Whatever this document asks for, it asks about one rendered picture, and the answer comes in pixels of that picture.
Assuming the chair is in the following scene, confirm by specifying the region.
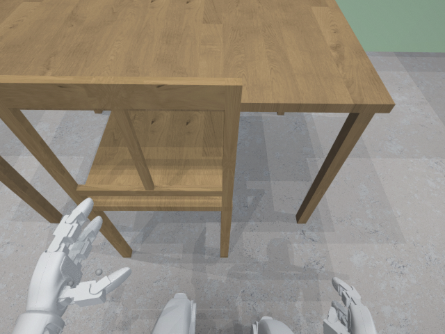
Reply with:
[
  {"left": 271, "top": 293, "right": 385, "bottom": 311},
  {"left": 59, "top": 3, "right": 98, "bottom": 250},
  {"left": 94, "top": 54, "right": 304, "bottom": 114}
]
[{"left": 0, "top": 75, "right": 243, "bottom": 257}]

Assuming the robot right hand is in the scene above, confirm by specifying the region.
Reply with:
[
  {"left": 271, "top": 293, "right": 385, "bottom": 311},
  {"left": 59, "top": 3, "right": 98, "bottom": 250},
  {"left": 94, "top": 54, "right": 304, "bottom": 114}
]
[{"left": 323, "top": 277, "right": 377, "bottom": 334}]

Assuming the robot thigh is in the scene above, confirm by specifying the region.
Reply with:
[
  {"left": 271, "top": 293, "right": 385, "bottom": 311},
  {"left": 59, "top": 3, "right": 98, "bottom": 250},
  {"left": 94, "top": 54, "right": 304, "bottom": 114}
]
[
  {"left": 250, "top": 319, "right": 294, "bottom": 334},
  {"left": 151, "top": 298, "right": 197, "bottom": 334}
]

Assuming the table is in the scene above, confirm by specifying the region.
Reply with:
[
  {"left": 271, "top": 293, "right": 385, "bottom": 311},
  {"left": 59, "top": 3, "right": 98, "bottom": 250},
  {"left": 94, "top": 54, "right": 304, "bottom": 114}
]
[{"left": 0, "top": 0, "right": 396, "bottom": 224}]

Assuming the right robot thigh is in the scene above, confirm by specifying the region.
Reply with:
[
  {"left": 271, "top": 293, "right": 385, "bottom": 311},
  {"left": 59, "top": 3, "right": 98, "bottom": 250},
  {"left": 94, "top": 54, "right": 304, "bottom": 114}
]
[{"left": 250, "top": 319, "right": 294, "bottom": 334}]

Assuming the left robot thigh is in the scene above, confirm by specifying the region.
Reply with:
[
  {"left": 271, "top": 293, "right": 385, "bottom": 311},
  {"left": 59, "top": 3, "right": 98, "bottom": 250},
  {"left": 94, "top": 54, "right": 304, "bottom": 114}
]
[{"left": 151, "top": 298, "right": 197, "bottom": 334}]

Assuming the robot left forearm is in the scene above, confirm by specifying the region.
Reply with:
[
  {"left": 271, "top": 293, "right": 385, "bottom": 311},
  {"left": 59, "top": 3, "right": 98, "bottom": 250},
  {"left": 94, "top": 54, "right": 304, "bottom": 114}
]
[{"left": 11, "top": 310, "right": 65, "bottom": 334}]

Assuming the robot left hand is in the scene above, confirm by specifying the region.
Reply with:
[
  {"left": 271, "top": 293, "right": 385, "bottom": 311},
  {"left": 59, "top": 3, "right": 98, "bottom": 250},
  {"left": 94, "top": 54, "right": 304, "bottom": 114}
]
[{"left": 26, "top": 198, "right": 132, "bottom": 317}]

